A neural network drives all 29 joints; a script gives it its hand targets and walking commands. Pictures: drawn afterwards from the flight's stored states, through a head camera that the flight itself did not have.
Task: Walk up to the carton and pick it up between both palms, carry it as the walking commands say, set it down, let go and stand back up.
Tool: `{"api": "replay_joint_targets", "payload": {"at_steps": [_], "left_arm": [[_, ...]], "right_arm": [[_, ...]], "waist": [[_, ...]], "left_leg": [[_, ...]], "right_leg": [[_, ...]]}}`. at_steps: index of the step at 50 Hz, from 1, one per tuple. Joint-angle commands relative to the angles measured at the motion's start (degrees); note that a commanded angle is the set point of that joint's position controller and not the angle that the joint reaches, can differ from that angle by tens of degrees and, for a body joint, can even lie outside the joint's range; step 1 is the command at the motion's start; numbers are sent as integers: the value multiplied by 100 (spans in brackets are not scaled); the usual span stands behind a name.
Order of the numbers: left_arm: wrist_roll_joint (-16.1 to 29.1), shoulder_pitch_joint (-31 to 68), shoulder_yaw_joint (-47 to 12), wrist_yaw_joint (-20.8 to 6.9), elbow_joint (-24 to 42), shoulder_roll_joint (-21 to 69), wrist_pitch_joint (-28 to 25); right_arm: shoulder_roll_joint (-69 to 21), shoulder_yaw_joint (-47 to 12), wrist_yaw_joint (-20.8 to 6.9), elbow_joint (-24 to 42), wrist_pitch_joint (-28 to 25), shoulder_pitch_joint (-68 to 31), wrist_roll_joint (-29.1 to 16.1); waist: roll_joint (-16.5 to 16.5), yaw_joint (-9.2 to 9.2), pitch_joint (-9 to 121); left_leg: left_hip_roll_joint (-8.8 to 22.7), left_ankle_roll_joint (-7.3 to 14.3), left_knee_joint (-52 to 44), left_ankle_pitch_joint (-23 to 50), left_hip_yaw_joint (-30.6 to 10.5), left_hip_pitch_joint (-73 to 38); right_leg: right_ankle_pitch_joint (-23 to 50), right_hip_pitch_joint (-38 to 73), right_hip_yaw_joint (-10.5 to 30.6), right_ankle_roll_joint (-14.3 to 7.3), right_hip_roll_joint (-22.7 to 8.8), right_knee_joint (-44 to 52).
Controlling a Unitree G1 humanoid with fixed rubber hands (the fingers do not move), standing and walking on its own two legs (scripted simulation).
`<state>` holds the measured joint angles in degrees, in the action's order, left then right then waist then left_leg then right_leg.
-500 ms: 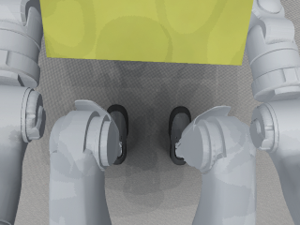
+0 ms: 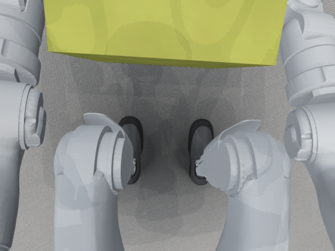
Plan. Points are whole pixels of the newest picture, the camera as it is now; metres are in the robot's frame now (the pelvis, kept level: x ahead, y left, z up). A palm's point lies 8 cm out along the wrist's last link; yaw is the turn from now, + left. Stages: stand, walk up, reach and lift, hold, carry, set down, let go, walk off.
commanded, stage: reach and lift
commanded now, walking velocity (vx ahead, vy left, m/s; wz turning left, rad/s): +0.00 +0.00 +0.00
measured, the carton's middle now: out of the picture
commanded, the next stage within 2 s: none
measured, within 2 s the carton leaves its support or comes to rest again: neither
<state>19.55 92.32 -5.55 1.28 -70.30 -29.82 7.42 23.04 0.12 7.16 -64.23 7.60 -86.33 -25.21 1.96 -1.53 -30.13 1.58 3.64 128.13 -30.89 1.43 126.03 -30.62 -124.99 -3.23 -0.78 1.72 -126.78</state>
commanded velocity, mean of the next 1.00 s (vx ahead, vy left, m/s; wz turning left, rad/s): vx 0.00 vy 0.00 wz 0.00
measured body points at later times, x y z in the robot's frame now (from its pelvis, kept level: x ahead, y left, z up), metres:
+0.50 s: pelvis -0.01 +0.00 +0.04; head +0.35 +0.03 +0.30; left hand +0.57 +0.24 -0.09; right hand +0.57 -0.15 -0.10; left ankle +0.13 +0.11 -0.33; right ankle +0.13 -0.11 -0.33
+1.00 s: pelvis -0.02 +0.01 +0.08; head +0.35 +0.04 +0.33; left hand +0.57 +0.24 -0.04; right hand +0.57 -0.15 -0.04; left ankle +0.13 +0.11 -0.33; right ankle +0.13 -0.11 -0.33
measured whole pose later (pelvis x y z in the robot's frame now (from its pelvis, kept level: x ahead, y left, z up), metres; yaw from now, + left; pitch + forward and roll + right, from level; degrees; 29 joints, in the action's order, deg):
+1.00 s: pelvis -0.02 +0.01 +0.08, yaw +2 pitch +27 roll -3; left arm 6.3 87.9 10.1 -0.8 -49.6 -26.7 21.3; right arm 18.1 19.9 3.6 -42.3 22.9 -82.4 -6.9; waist -0.2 -0.5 -30.0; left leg -1.0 3.4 113.4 -27.6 1.0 113.2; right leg -28.7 -111.2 -1.8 0.5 1.3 -112.3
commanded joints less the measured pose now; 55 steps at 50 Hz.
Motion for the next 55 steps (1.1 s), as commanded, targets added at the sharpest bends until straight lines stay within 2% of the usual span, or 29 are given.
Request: {"api": "replay_joint_targets", "payload": {"at_steps": [1, 3, 4, 5, 9, 10, 11, 12, 13, 18, 19, 21, 25, 28, 31, 33, 34, 35, 40, 42, 43, 44, 45, 46, 47, 49, 51, 52, 55], "left_arm": [[383, 3783, -934, -781, 2852, 4443, -169], [268, 3537, -867, -650, 2848, 4521, -69], [218, 2977, -801, -677, 2192, 4866, -80], [394, 3496, -902, -692, 3040, 4381, -124], [210, 3248, -656, -821, 2442, 4402, -128], [329, 3428, -745, -854, 2738, 4600, -69], [337, 3674, -692, -855, 2900, 4639, 4], [-57, 2791, -411, -914, 1452, 4716, 81], [129, 2912, -625, -980, 1975, 4644, 105], [-83, 3361, -455, -1115, 2528, 4748, 233], [-45, 3505, -330, -1131, 2687, 5024, 269], [-187, 3111, -352, -1195, 2422, 5126, 366], [-200, 3829, -499, -1226, 3627, 4726, 534], [-140, 3689, -585, -1295, 3523, 4826, 619], [-32, 3848, -788, -1313, 4034, 5397, 715], [-166, 3510, -752, -1324, 4006, 5336, 828], [-213, 3286, -557, -1343, 3618, 5396, 888], [-347, 3512, -458, -1389, 3537, 5289, 882], [-469, 2752, -308, -1538, 3091, 5707, 1184], [-502, 3318, -244, -1640, 3348, 5560, 1265], [-483, 3296, -466, -1587, 4086, 5940, 1267], [-582, 3249, -290, -1612, 3543, 5749, 1318], [-454, 3764, -605, -1610, 4512, 5777, 1244], [-456, 3502, -494, -1591, 4182, 5648, 1293], [-722, 3299, -203, -1597, 3723, 5595, 1338], [-578, 3267, -525, -1602, 4424, 5778, 1366], [-567, 3483, -619, -1566, 4598, 5946, 1485], [-549, 3579, -580, -1481, 4995, 5692, 1503], [-708, 3612, -512, -1479, 4889, 5409, 1433]], "right_arm": [[-4640, -1174, -825, 2713, -245, -4360, -272], [-4440, -1259, -779, 2993, -274, -4337, -276], [-4420, -1147, -807, 2561, -236, -4171, -17], [-4505, -1201, -769, 3273, -247, -4534, -146], [-5032, -967, -845, 2505, -136, -3932, 215], [-4792, -959, -812, 3178, -196, -4374, 157], [-4594, -1037, -786, 3606, -162, -4709, 202], [-4581, -837, -767, 2428, -90, -4148, 424], [-4867, -862, -813, 3055, -79, -4336, 322], [-5299, -567, -1003, 2599, 207, -4249, 486], [-5473, -767, -994, 2837, 231, -4534, 469], [-5313, -662, -1023, 2870, 327, -4595, 552], [-5463, -1168, -959, 3731, 521, -4994, 263], [-5504, -681, -971, 3010, 645, -4259, 515], [-5543, -734, -1060, 3538, 723, -4250, 709], [-5521, -750, -1114, 3856, 785, -4523, 565], [-5419, -600, -1135, 3715, 850, -4397, 822], [-5659, -635, -1189, 3578, 887, -4478, 882], [-5324, -266, -1343, 3553, 1100, -4388, 1198], [-5546, -308, -1451, 3419, 1264, -4288, 1211], [-5808, -452, -1510, 3804, 1259, -4187, 1133], [-5718, -237, -1619, 3208, 1349, -3827, 1421], [-6012, -558, -1660, 3746, 1335, -3916, 1199], [-6079, -615, -1657, 3671, 1378, -4089, 1099], [-5820, -491, -1735, 3420, 1394, -4124, 1230], [-6059, -663, -1780, 4112, 1436, -4229, 1094], [-5764, -821, -1726, 4578, 1412, -4574, 867], [-5898, -1069, -1721, 4917, 1450, -4739, 671], [-5826, -868, -1715, 4236, 1546, -4174, 1043]], "waist": [[-570, -232, 10310], [-765, -309, 10973], [-630, 135, 9731], [-286, 108, 10664], [40, 16, 9892], [-129, 186, 10343], [-125, 21, 10860], [-182, 1, 9465], [-189, 3, 9922], [-435, 109, 9921], [-134, -198, 10341], [-523, -89, 10170], [-362, -392, 11581], [-551, 95, 11358], [-682, 229, 11973], [-959, -60, 12223], [-549, 310, 11825], [-541, -6, 11271], [-397, 487, 11208], [-362, 497, 11377], [-552, 252, 12163], [-428, 566, 11313], [-589, 283, 12182], [-297, 427, 12500], [-582, 24, 11697], [-480, 264, 12745], [-893, 8, 13472], [-640, -5, 14097], [-394, 202, 13225]], "left_leg": [[-557, 1, -1060, 2533, -138, -5150], [-553, -83, -1137, 3008, -92, -5813], [-590, -40, -1021, 2861, -133, -5349], [-558, 54, -1001, 3132, -314, -5673], [-603, 126, -1409, 2439, -198, -4949], [-615, 142, -1244, 2526, -258, -4996], [-601, 83, -1351, 2523, -154, -5264], [-538, 56, -1469, 1951, -185, -4687], [-614, 82, -1588, 2031, -220, -4760], [-584, 18, -1650, 1767, -82, -4961], [-658, 32, -1646, 1725, 38, -4925], [-639, 3, -1746, 1759, 16, -5142], [-625, 8, -1730, 2218, 152, -5215], [-631, -51, -1797, 2074, 71, -5495], [-639, -99, -1997, 2526, 10, -6068], [-685, -85, -2056, 2546, -2, -6280], [-667, -38, -1980, 2472, -83, -5790], [-669, 6, -2021, 2412, -74, -5578], [-663, -131, -2321, 1938, -181, -5572], [-658, -98, -2345, 1797, -157, -5699], [-649, -113, -2383, 2177, -127, -6139], [-632, -120, -2463, 1975, -157, -5685], [-696, -187, -2427, 2369, 31, -6026], [-686, -121, -2387, 2369, -83, -5987], [-672, -92, -2434, 2054, -65, -5733], [-723, -150, -2554, 2442, -96, -6552], [-762, -216, -2579, 2715, -77, -6973], [-757, -169, -2615, 2964, -24, -7222], [-782, -104, -2733, 2619, -13, -6534]], "right_leg": [[2049, 3969, -244, -14, 543, 716], [2378, 4037, -320, -27, 588, 806], [2102, 3289, -249, 31, 595, 923], [2445, 3988, -176, 89, 542, 782], [2196, 4113, -200, 141, 504, 1101], [2240, 4219, -181, 162, 539, 1055], [2212, 4524, -233, 137, 540, 1120], [1590, 3717, -298, 164, 500, 1229], [1803, 4109, -226, 130, 540, 1183], [1454, 3977, -287, 60, 584, 1333], [1432, 4275, -294, 29, 579, 1437], [1233, 3820, -357, 44, 586, 1493], [2096, 5148, -168, 50, 556, 1538], [1893, 4779, -242, -28, 593, 1632], [2059, 4600, -337, -10, 591, 1815], [1953, 4499, -374, -42, 627, 1728], [1913, 4398, -337, -8, 544, 1817], [1674, 3975, -249, -3, 543, 1814], [1402, 4226, -413, 9, 460, 2024], [1288, 4214, -399, 30, 416, 2094], [1706, 4573, -400, 10, 504, 2061], [1416, 3941, -415, -34, 462, 2147], [1907, 4582, -324, -28, 481, 2167], [1915, 4791, -339, -26, 463, 2139], [1510, 4246, -253, -32, 414, 2150], [1858, 4682, -344, 9, 489, 2268], [1972, 4763, -297, -23, 533, 2277], [2270, 5194, -352, 17, 551, 2327], [2183, 5155, -142, 59, 512, 2478]]}}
